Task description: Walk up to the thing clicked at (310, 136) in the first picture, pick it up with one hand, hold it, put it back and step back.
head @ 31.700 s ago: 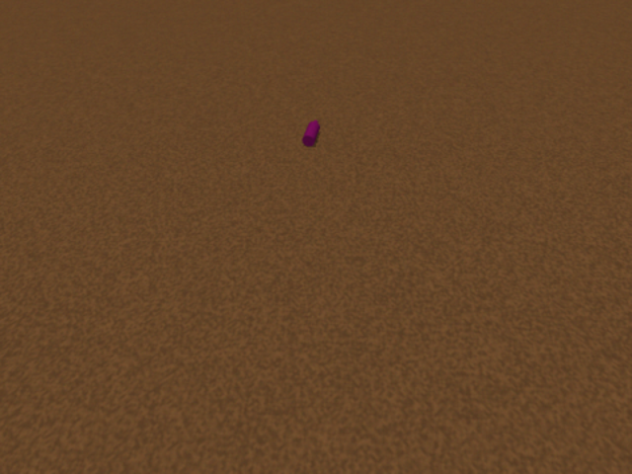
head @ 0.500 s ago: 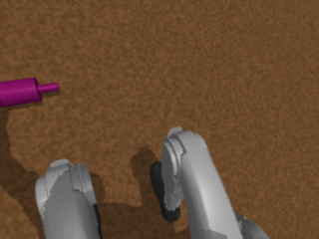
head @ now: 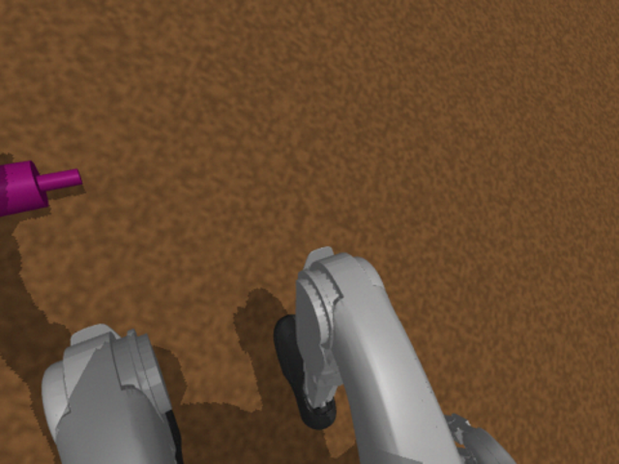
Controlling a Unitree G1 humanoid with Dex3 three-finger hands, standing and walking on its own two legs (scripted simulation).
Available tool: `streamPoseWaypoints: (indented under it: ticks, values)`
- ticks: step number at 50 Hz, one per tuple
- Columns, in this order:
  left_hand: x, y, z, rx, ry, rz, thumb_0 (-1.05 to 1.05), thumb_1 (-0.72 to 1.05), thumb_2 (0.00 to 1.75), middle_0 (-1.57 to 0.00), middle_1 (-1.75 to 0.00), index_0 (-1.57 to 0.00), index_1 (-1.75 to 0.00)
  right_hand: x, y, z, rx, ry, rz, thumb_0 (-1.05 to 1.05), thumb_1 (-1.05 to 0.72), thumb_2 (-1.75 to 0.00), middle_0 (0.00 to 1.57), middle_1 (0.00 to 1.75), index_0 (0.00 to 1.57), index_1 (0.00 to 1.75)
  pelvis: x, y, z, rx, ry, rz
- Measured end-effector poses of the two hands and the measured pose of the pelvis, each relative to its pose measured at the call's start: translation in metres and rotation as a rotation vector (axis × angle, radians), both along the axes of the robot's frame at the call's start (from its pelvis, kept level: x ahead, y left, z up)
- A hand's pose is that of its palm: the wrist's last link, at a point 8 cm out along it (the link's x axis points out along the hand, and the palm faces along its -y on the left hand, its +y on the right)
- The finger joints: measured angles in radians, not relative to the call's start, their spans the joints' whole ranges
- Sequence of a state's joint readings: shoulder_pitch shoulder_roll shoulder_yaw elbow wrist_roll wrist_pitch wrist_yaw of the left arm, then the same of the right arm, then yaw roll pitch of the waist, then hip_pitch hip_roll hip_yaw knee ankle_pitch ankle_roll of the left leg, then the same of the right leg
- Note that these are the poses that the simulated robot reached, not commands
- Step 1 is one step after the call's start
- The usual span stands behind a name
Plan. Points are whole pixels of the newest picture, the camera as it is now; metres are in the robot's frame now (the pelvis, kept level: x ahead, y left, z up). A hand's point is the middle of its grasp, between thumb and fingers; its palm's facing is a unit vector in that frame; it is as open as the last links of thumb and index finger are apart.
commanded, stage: approach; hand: left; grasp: from above
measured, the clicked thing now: (0, 191) +0.53 +0.27 -0.29
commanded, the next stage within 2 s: close in in 0.34 s
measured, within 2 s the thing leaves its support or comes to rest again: neither
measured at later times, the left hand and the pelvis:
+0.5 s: hand out of the picture +0.50 +0.33 -0.17, palm faces -0.49 -0.07 -0.87, open 14.0 cm; pelvis +0.00 +0.00 +0.00, yaw +0 degrees
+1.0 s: hand out of the picture +0.51 +0.30 -0.22, palm faces -0.48 -0.08 -0.87, open 14.0 cm; pelvis -0.01 +0.00 -0.01, yaw -2 degrees
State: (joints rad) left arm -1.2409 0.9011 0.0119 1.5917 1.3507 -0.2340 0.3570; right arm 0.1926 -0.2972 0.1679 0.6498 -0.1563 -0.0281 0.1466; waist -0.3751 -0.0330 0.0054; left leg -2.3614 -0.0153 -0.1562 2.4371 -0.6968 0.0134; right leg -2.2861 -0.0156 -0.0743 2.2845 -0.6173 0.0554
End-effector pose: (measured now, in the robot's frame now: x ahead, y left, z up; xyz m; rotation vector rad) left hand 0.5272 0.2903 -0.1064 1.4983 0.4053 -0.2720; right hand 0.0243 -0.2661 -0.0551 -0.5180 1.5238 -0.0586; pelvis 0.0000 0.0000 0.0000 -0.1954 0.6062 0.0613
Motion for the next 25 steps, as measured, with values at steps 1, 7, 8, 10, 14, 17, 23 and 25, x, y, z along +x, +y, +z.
streamPoseWaypoints:
  ticks: [1,7,8,10,14,17,23,25]
  values:
    - [0.004,-0.005,-0.001,0.001,-0.003,-0.001,0.00,-0.53,1.01,-0.09,-1.06,-0.09,-1.06,-0.003,0.000,0.001,-0.002,-0.001,-0.006,0.00,-0.91,-0.89,0.20,0.30,0.20,0.30,0.000,0.000,0.000,-0.001,0.001,-0.002]
    - [0.015,-0.022,-0.005,0.028,-0.007,0.022,0.00,-0.53,1.02,-0.10,-1.04,-0.10,-1.05,-0.022,0.004,0.003,0.009,0.011,-0.054,0.00,-0.91,-0.89,0.20,0.30,0.20,0.30,0.000,-0.001,-0.001,0.001,0.006,-0.011]
    - [0.015,-0.022,-0.006,0.033,-0.003,0.031,0.00,-0.53,1.02,-0.11,-1.03,-0.10,-1.04,-0.024,0.005,0.003,0.015,0.016,-0.062,0.00,-0.91,-0.89,0.20,0.30,0.20,0.30,0.000,-0.001,0.000,0.003,0.007,-0.013]
    - [0.011,-0.020,-0.007,0.043,0.013,0.053,0.00,-0.53,1.02,-0.11,-1.02,-0.11,-1.03,-0.028,0.007,0.001,0.030,0.025,-0.074,0.00,-0.91,-0.89,0.20,0.30,0.20,0.30,0.000,-0.002,0.000,0.006,0.005,-0.015]
    - [-0.003,-0.004,-0.011,0.060,0.065,0.094,0.00,-0.53,1.02,-0.11,-1.00,-0.11,-1.02,-0.029,0.008,-0.006,0.055,0.042,-0.077,0.00,-0.91,-0.89,0.20,0.30,0.20,0.30,-0.001,-0.004,0.001,0.013,-0.004,-0.015]
    - [-0.014,0.013,-0.012,0.059,0.096,0.116,0.00,-0.53,1.01,-0.11,-0.99,-0.11,-1.01,-0.024,0.006,-0.010,0.059,0.048,-0.056,0.00,-0.91,-0.89,0.20,0.30,0.21,0.30,-0.002,-0.005,0.000,0.015,-0.014,-0.013]
    - [-0.021,0.039,-0.008,0.035,0.095,0.096,0.00,-0.53,1.01,-0.12,-1.01,-0.11,-1.02,-0.006,-0.004,-0.012,0.023,0.058,0.017,0.00,-0.91,-0.89,0.20,0.30,0.21,0.30,-0.003,-0.004,-0.003,0.007,-0.026,-0.007]
    - [-0.018,0.040,-0.007,0.022,0.080,0.073,0.00,-0.53,1.02,-0.11,-1.02,-0.11,-1.03,0.001,-0.007,-0.011,0.004,0.058,0.037,0.00,-0.91,-0.89,0.20,0.30,0.21,0.30,-0.003,-0.003,-0.004,0.002,-0.026,-0.005]
